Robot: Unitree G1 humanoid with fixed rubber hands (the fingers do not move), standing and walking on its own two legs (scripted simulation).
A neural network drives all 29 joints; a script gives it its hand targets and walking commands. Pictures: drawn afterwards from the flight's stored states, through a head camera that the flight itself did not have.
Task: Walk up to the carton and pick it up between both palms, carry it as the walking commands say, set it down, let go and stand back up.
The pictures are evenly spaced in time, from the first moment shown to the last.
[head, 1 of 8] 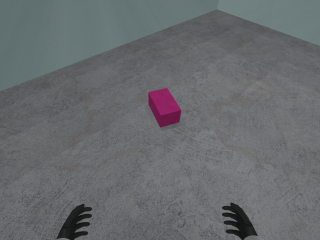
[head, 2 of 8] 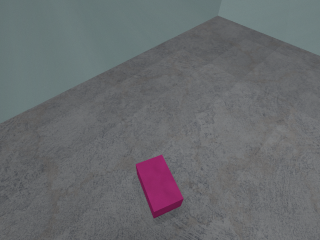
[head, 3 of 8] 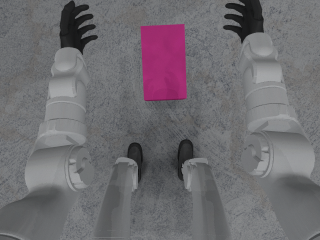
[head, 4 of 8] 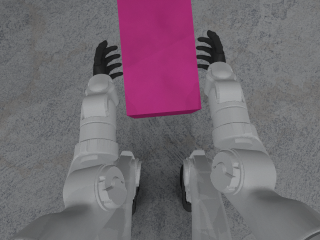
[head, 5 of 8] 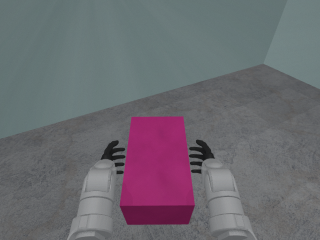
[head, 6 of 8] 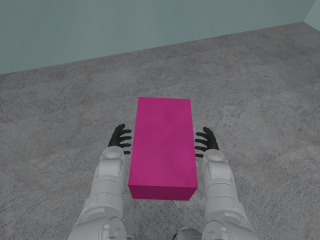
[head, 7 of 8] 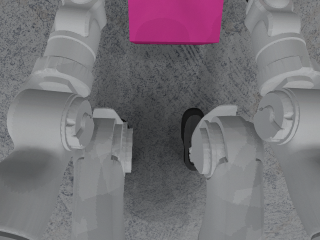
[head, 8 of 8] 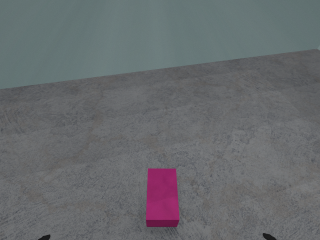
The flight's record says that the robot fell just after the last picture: no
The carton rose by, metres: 0.71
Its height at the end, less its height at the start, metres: +0.00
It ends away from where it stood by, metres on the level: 0.21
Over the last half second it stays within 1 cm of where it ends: yes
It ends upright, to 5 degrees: yes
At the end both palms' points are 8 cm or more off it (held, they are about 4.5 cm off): yes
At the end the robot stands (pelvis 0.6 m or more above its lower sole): yes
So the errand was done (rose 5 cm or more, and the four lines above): yes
